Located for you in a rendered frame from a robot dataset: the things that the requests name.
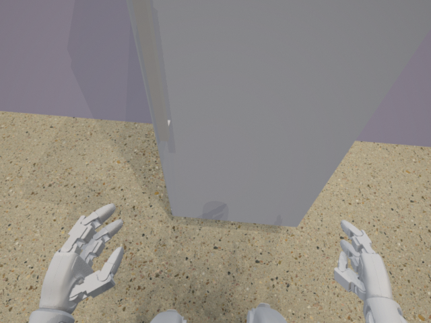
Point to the robot right shin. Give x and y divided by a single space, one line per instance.
264 305

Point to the handle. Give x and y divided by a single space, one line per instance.
145 26

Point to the robot left forearm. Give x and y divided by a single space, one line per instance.
44 315

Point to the fridge door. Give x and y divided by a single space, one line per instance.
266 97

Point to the right robot thigh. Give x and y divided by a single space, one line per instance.
264 315

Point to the robot right hand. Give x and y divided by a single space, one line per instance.
372 279

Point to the robot left hand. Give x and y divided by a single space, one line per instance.
60 289

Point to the robot right forearm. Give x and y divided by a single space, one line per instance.
382 310

